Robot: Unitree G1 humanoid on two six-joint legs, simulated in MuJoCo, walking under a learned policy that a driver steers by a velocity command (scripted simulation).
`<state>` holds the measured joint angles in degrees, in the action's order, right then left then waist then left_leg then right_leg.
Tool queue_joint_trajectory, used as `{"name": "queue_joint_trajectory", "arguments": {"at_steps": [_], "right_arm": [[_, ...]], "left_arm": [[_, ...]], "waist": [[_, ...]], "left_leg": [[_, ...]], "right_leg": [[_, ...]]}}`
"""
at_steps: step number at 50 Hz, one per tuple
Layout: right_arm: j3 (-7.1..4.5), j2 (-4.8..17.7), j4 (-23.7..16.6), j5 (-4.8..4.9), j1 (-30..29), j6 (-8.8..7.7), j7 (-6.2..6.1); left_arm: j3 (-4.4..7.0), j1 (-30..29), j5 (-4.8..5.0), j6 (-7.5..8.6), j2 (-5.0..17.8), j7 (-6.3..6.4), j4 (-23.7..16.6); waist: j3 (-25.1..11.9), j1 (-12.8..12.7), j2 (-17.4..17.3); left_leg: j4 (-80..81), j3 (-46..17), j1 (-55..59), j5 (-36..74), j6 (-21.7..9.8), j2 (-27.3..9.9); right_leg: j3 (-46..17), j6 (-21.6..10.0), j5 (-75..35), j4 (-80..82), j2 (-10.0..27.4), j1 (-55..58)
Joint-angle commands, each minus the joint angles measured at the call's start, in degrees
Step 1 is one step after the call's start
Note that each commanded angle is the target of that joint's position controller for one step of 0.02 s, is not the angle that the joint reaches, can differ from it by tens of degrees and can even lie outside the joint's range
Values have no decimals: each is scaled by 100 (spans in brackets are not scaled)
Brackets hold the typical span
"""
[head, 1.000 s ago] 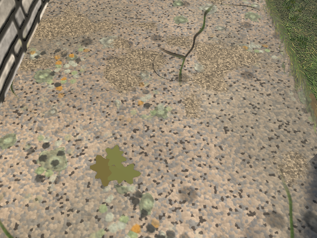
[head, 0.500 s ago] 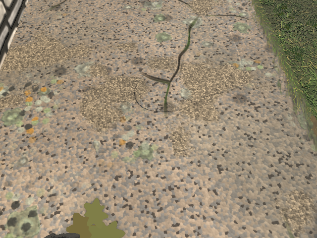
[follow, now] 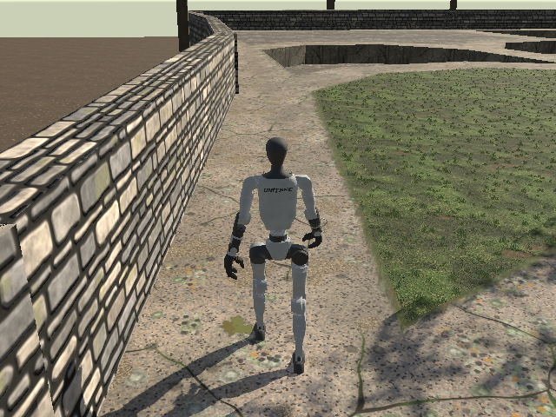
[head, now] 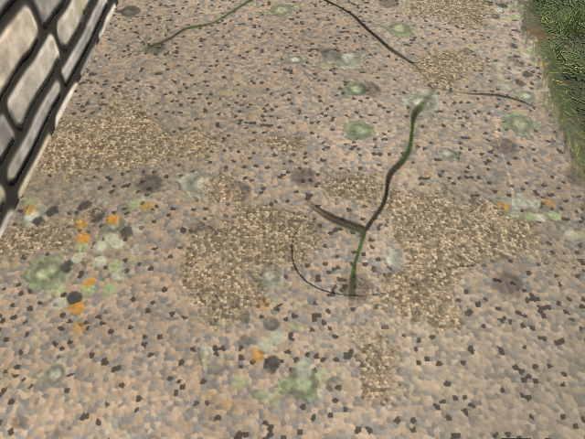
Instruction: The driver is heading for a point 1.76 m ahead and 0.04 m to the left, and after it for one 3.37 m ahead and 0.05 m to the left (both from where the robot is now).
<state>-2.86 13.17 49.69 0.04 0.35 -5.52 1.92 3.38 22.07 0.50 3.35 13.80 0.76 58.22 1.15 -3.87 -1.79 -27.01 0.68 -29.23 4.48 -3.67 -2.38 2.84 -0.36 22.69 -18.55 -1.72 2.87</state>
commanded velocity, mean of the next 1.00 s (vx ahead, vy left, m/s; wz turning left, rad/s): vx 0.07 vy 0.00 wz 0.00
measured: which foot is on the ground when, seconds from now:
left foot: down 0.00-1.00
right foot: down 0.00-0.02, up 0.04-0.34, down 0.36-1.00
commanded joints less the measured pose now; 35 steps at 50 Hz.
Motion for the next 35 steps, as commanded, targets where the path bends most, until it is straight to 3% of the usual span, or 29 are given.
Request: {"name": "queue_joint_trajectory", "arguments": {"at_steps": [1,2,3,4,5,6,8,10,13,15,17,18,19,20,22,26,35], "right_arm": [[-387,1438,260,-215,1889,-90,-74],[-326,1417,326,-164,1994,-14,-62],[-251,1081,286,-36,2025,52,-34],[-203,956,197,20,1461,75,-51],[-128,770,107,-7,944,89,-74],[-58,568,64,-43,590,94,-90],[-29,493,123,-176,340,111,-94],[-39,564,178,-224,283,113,-131],[-56,700,263,-148,365,180,-207],[-32,685,297,-91,297,259,-243],[26,540,382,-33,366,315,-258],[57,458,471,-37,549,330,-256],[44,482,494,-63,674,336,-256],[18,462,507,-44,898,375,-290],[12,497,543,-62,811,423,-345],[12,440,683,-69,875,447,-344],[-2,462,899,-11,870,505,-350]], "left_arm": [[38,43,-155,42,577,32,-388],[-151,963,-102,96,-39,-28,-151],[-11,830,38,116,518,-46,-15],[53,215,152,93,712,-28,-198],[56,-166,114,28,675,34,-278],[93,-326,37,-69,641,102,-297],[69,-118,-21,-242,361,163,-252],[39,-86,-37,-309,221,219,-233],[48,-341,-61,-395,333,232,-249],[61,-479,-78,-437,353,207,-230],[64,-595,-166,-433,350,184,-207],[61,-635,-208,-420,419,185,-235],[81,-659,-187,-399,634,199,-260],[157,-774,-99,-376,877,186,-149],[67,-915,-125,-274,442,152,-108],[55,-912,-82,-147,417,137,-11],[19,-787,-59,-201,401,155,178]], "waist": [[-1677,868,-289],[-2587,570,-1514],[-2738,777,-811],[-1850,695,-574],[-1277,546,-166],[-909,387,-57],[-760,115,-386],[-767,43,-513],[-895,146,-489],[-686,126,-444],[-350,97,-340],[-171,135,-184],[0,298,125],[142,548,817],[139,501,857],[-125,462,575],[-262,373,213]], "left_leg": [[-389,-1062,3706,3439,-700,-1068],[-309,-2732,5161,4355,-1726,-2327],[-15,-2784,4729,3241,-1630,-2063],[221,-2126,3943,2481,-1377,-1822],[492,-1723,3068,1895,-1177,-1554],[745,-1419,2245,1499,-1076,-1378],[1097,-1019,1227,1049,-974,-1119],[1191,-707,931,1025,-1006,-978],[1360,-742,946,-294,-955,-987],[1474,-775,717,-1833,-788,-894],[1467,-763,485,-3055,-449,-664],[1392,-753,467,-3386,-216,-533],[1121,-602,501,-3283,-35,-295],[992,-190,866,-2858,87,56],[585,-59,1585,-2165,123,86],[393,-34,1755,-1366,54,46],[207,-17,1926,-571,102,12]], "right_leg": [[-103,-125,-2710,-3193,480,-1672],[-402,163,1709,-4988,-265,-3160],[-1141,151,1800,-5512,-89,-3264],[-917,138,1475,-5520,167,-3700],[-717,180,1043,-5201,433,-3661],[-694,215,726,-4815,623,-3369],[-607,230,314,-4070,712,-2452],[-488,244,170,-3232,661,-2057],[-424,220,-539,-2378,625,-1676],[-337,159,-974,-1820,568,-1390],[-271,33,-1277,-1103,513,-1102],[-468,-59,-1433,-711,695,-1081],[-643,-168,-1434,-545,907,-1227],[-636,-255,-423,-455,795,-1887],[-643,-109,-49,-113,727,-2410],[-546,-13,-1147,-348,644,-1947],[-408,-69,-1995,-600,540,-1554]]}}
